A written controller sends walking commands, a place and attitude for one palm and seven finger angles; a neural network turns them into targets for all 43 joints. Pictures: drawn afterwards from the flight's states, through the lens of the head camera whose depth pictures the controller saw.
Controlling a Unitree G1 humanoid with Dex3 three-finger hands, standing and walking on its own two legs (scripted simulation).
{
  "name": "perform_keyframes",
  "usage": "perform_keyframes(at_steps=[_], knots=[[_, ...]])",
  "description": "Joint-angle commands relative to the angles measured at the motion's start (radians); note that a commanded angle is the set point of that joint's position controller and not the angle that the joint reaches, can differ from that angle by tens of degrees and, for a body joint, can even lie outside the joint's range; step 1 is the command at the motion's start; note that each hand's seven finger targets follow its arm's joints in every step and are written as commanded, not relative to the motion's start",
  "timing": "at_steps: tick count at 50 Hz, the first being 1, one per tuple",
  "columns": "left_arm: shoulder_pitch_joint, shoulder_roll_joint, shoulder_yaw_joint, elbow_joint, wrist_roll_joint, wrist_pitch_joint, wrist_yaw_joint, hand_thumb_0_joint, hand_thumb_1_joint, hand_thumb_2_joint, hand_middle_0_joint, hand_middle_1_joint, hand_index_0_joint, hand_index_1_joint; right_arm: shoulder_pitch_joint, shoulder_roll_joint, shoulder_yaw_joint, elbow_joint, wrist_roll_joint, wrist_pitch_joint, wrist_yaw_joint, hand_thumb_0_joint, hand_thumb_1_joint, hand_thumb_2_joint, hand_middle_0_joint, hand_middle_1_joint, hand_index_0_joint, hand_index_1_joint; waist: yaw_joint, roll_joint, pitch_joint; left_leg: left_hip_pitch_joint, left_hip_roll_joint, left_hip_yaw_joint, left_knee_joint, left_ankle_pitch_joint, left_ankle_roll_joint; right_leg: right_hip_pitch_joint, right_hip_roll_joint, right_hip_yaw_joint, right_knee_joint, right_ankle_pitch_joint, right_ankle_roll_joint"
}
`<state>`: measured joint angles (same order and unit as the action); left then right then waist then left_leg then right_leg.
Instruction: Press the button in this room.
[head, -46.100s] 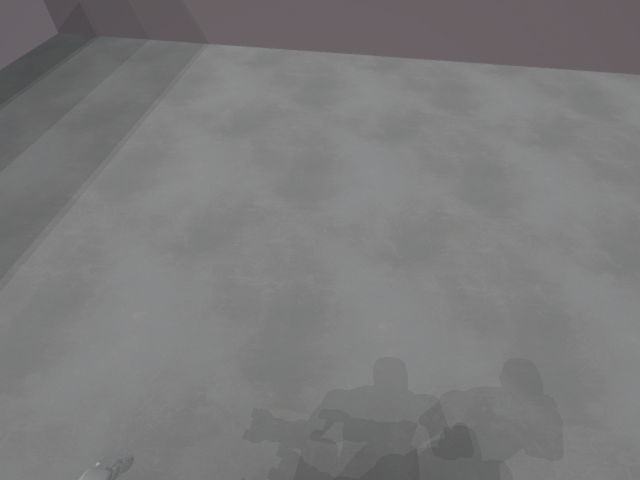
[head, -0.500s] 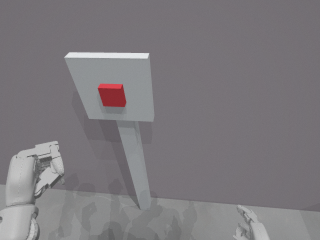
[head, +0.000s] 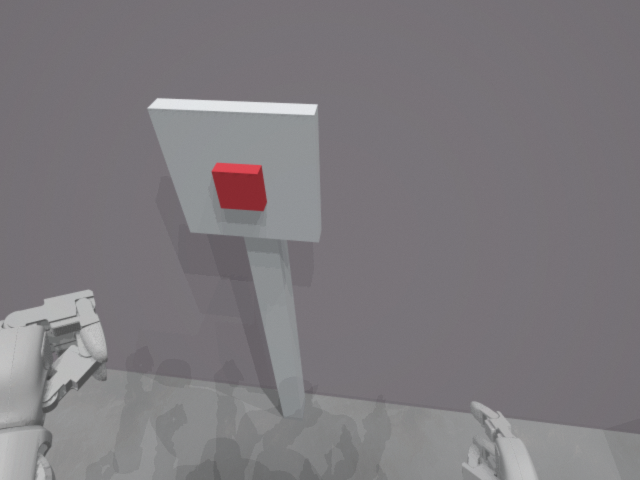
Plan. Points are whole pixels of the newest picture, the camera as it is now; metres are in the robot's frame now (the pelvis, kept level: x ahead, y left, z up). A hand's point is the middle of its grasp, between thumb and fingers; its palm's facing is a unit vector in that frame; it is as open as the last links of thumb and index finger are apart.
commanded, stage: step back with the hand held close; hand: left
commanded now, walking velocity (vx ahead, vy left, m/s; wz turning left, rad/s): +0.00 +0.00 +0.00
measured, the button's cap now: (241, 185) +0.45 +0.18 +0.16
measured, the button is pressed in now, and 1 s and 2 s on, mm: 0 0 0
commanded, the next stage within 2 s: stop stepping back and stand still in 1.16 s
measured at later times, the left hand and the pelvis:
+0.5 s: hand (88, 365) +0.16 +0.24 +0.16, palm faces +0.28 -0.81 -0.52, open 3.1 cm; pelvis -0.04 +0.01 -0.01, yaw -2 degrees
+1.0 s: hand out of the picture +0.08 +0.27 +0.17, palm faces +0.40 -0.79 -0.45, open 3.1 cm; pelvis -0.11 +0.02 -0.01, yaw -1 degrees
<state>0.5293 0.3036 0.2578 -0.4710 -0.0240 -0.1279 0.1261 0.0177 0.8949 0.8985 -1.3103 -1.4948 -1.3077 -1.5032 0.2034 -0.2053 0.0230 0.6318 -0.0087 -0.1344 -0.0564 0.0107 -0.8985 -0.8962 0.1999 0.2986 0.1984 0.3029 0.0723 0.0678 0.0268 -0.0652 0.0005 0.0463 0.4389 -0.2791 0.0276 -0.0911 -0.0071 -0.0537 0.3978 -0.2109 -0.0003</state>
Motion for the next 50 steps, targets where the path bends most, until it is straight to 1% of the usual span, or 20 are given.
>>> perform_keyframes(at_steps=[1, 4, 5, 7, 9, 12, 15, 18, 22, 25, 28, 31, 33, 36, 38, 40, 42, 44, 46, 50], knots=[[-0.060, 0.156, 0.114, -0.220, -0.010, -0.061, 0.016, 0.000, 0.900, 0.900, -1.300, -1.500, -1.300, -1.500, -0.132, -0.105, -0.040, -0.167, -0.003, -0.053, -0.010, 0.000, -0.900, -0.900, 0.200, 0.300, 0.200, 0.300, -0.002, -0.012, -0.042, -0.052, 0.036, -0.050, -0.084, 0.238, -0.018, 0.019, -0.001, 0.051, -0.063, 0.131, -0.030], [-0.115, 0.189, 0.148, -0.204, -0.012, -0.061, 0.021, 0.000, 0.900, 0.900, -1.300, -1.500, -1.300, -1.500, -0.129, -0.107, -0.041, -0.159, -0.001, -0.047, -0.011, 0.000, -0.900, -0.900, 0.200, 0.300, 0.200, 0.300, -0.006, -0.013, -0.035, -0.057, 0.033, -0.049, -0.087, 0.215, -0.017, 0.015, 0.000, 0.051, -0.072, 0.111, -0.031], [-0.275, 0.328, 0.303, -0.260, -0.024, -0.115, 0.025, 0.000, 0.900, 0.900, -1.300, -1.500, -1.300, -1.500, -0.101, -0.113, -0.024, -0.208, 0.013, -0.023, -0.010, 0.000, -0.900, -0.900, 0.200, 0.300, 0.200, 0.300, -0.047, 0.029, 0.113, -0.156, 0.044, -0.067, -0.097, 0.090, -0.001, -0.106, -0.040, 0.154, -0.126, 0.099, -0.027], [-0.067, 0.197, 0.195, -0.143, -0.017, -0.114, 0.006, 0.000, 0.900, 0.900, -1.300, -1.500, -1.300, -1.500, -0.109, -0.102, -0.035, -0.179, 0.003, -0.003, -0.012, 0.000, -0.900, -0.900, 0.200, 0.300, 0.200, 0.300, -0.057, -0.096, 0.071, -0.119, 0.042, -0.067, -0.068, 0.084, 0.015, -0.151, -0.060, 0.169, -0.162, 0.090, -0.024], [-0.023, 0.161, 0.155, -0.169, -0.012, -0.114, -0.005, 0.000, 0.900, 0.900, -1.300, -1.500, -1.300, -1.500, -0.109, -0.122, -0.046, -0.196, 0.000, 0.013, -0.006, 0.000, -0.900, -0.900, 0.200, 0.300, 0.200, 0.300, -0.060, -0.088, -0.010, -0.093, 0.048, -0.056, -0.055, 0.149, 0.014, -0.123, -0.069, 0.149, -0.127, 0.152, -0.018], [0.039, 0.169, 0.157, -0.227, -0.007, -0.124, -0.001, 0.000, 0.900, 0.900, -1.300, -1.500, -1.300, -1.500, -0.110, -0.132, -0.058, -0.211, -0.002, 0.025, -0.008, 0.000, -0.900, -0.900, 0.200, 0.300, 0.200, 0.300, -0.053, -0.013, -0.139, -0.089, 0.066, -0.055, -0.053, 0.258, 0.013, -0.051, -0.066, 0.122, -0.040, 0.274, -0.011], [0.087, 0.223, 0.214, -0.279, -0.009, -0.127, 0.011, 0.000, 0.900, 0.900, -1.300, -1.500, -1.300, -1.500, -0.119, -0.128, -0.069, -0.232, 0.001, 0.039, -0.011, 0.000, -0.900, -0.900, 0.200, 0.300, 0.200, 0.300, -0.046, -0.036, -0.216, -0.113, 0.075, -0.065, -0.037, 0.321, 0.013, -0.013, -0.064, 0.112, 0.012, 0.339, -0.005], [0.124, 0.241, 0.244, -0.318, -0.011, -0.134, 0.019, 0.000, 0.900, 0.900, -1.300, -1.500, -1.300, -1.500, -0.113, -0.119, -0.077, -0.252, 0.008, 0.053, -0.013, 0.000, -0.900, -0.900, 0.200, 0.300, 0.200, 0.300, -0.050, -0.073, -0.231, -0.153, 0.081, -0.074, -0.018, 0.342, 0.010, -0.009, -0.067, 0.119, 0.054, 0.391, -0.006], [0.142, 0.240, 0.255, -0.322, -0.011, -0.139, 0.024, 0.000, 0.900, 0.900, -1.300, -1.500, -1.300, -1.500, -0.114, -0.121, -0.082, -0.258, 0.010, 0.060, -0.021, 0.000, -0.900, -0.900, 0.200, 0.300, 0.200, 0.300, -0.053, -0.013, -0.194, -0.219, 0.097, -0.088, -0.030, 0.335, 0.014, -0.027, -0.054, 0.114, 0.102, 0.377, -0.002], [0.133, 0.223, 0.242, -0.323, -0.007, -0.140, 0.023, 0.000, 0.900, 0.900, -1.300, -1.500, -1.300, -1.500, -0.115, -0.130, -0.085, -0.262, 0.008, 0.052, -0.023, 0.000, -0.900, -0.900, 0.200, 0.300, 0.200, 0.300, -0.049, 0.024, -0.161, -0.307, 0.123, -0.113, -0.069, 0.249, 0.031, -0.019, -0.032, 0.103, 0.153, 0.280, 0.006], [0.109, 0.204, 0.229, -0.305, 0.004, -0.146, 0.026, 0.000, 0.900, 0.900, -1.300, -1.500, -1.300, -1.500, -0.102, -0.138, -0.084, -0.261, 0.011, 0.041, -0.021, 0.000, -0.900, -0.900, 0.200, 0.300, 0.200, 0.300, -0.055, 0.026, -0.099, -0.457, 0.149, -0.127, -0.114, 0.002, 0.057, 0.006, -0.025, 0.114, 0.206, 0.174, 0.007], [0.066, 0.211, 0.232, -0.302, 0.016, -0.155, 0.033, 0.000, 0.900, 0.900, -1.300, -1.500, -1.300, -1.500, -0.093, -0.138, -0.083, -0.264, 0.013, 0.030, -0.026, 0.000, -0.900, -0.900, 0.200, 0.300, 0.200, 0.300, -0.065, -0.051, -0.050, -0.557, 0.127, -0.132, -0.099, -0.224, 0.068, -0.006, -0.046, 0.163, 0.170, 0.102, 0.000], [0.045, 0.213, 0.227, -0.305, 0.017, -0.158, 0.035, 0.000, 0.900, 0.900, -1.300, -1.500, -1.300, -1.500, -0.072, -0.138, -0.084, -0.262, 0.012, 0.027, -0.024, 0.000, -0.900, -0.900, 0.200, 0.300, 0.200, 0.300, -0.073, -0.143, -0.046, -0.491, 0.076, -0.111, 0.002, -0.278, 0.055, -0.129, -0.091, 0.238, 0.047, -0.056, -0.021], [0.011, 0.231, 0.216, -0.340, 0.012, -0.170, 0.050, 0.000, 0.900, 0.900, -1.300, -1.500, -1.300, -1.500, -0.057, -0.124, -0.078, -0.238, 0.008, 0.026, -0.024, 0.000, -0.900, -0.900, 0.200, 0.300, 0.200, 0.300, -0.082, -0.209, -0.061, -0.252, 0.014, -0.073, 0.222, -0.195, 0.017, -0.406, -0.188, 0.306, -0.112, -0.278, -0.075], [0.010, 0.232, 0.211, -0.364, 0.014, -0.177, 0.062, 0.000, 0.900, 0.900, -1.300, -1.500, -1.300, -1.500, -0.056, -0.114, -0.067, -0.229, -0.002, 0.024, -0.025, 0.000, -0.900, -0.900, 0.200, 0.300, 0.200, 0.300, -0.083, -0.180, -0.085, -0.181, 0.020, -0.083, 0.199, -0.153, 0.016, -0.448, -0.192, 0.263, -0.087, -0.263, -0.076], [0.004, 0.231, 0.213, -0.398, 0.012, -0.186, 0.067, 0.000, 0.900, 0.900, -1.300, -1.500, -1.300, -1.500, -0.070, -0.130, -0.067, -0.236, -0.003, 0.019, -0.035, 0.000, -0.900, -0.900, 0.200, 0.300, 0.200, 0.300, -0.086, -0.041, -0.079, -0.258, 0.074, -0.171, 0.031, -0.211, 0.037, -0.393, -0.109, 0.188, 0.035, -0.245, -0.036], [0.036, 0.218, 0.248, -0.403, 0.031, -0.198, 0.072, 0.000, 0.900, 0.900, -1.300, -1.500, -1.300, -1.500, -0.085, -0.151, -0.071, -0.248, -0.004, 0.001, -0.040, 0.000, -0.900, -0.900, 0.200, 0.300, 0.200, 0.300, -0.074, 0.236, -0.101, -0.595, 0.282, -0.411, -0.293, -0.471, 0.115, -0.083, 0.047, 0.070, 0.463, -0.128, 0.025], [0.022, 0.248, 0.274, -0.393, 0.040, -0.200, 0.075, 0.000, 0.900, 0.900, -1.300, -1.500, -1.300, -1.500, -0.070, -0.118, -0.079, -0.232, -0.009, -0.014, -0.035, 0.000, -0.900, -0.900, 0.200, 0.300, 0.200, 0.300, -0.077, 0.136, -0.101, -0.626, 0.346, -0.428, -0.324, -0.394, 0.158, -0.092, 0.052, 0.101, 0.715, -0.189, 0.026], [0.068, 0.236, 0.269, -0.370, 0.026, -0.202, 0.072, 0.000, 0.900, 0.900, -1.300, -1.500, -1.300, -1.500, -0.077, -0.116, -0.085, -0.230, -0.004, -0.026, -0.030, 0.000, -0.900, -0.900, 0.200, 0.300, 0.200, 0.300, -0.069, 0.025, -0.098, -0.499, 0.301, -0.340, -0.211, -0.158, 0.142, -0.163, 0.047, 0.097, 0.593, -0.237, 0.019], [0.088, 0.176, 0.187, -0.370, 0.005, -0.204, 0.054, 0.000, 0.900, 0.900, -1.300, -1.500, -1.300, -1.500, -0.072, -0.114, -0.072, -0.182, -0.013, -0.050, -0.013, 0.000, -0.900, -0.900, 0.200, 0.300, 0.200, 0.300, -0.079, 0.147, -0.090, -0.284, 0.247, -0.265, -0.210, 0.003, 0.090, -0.214, 0.039, 0.029, 0.275, -0.278, 0.006]])
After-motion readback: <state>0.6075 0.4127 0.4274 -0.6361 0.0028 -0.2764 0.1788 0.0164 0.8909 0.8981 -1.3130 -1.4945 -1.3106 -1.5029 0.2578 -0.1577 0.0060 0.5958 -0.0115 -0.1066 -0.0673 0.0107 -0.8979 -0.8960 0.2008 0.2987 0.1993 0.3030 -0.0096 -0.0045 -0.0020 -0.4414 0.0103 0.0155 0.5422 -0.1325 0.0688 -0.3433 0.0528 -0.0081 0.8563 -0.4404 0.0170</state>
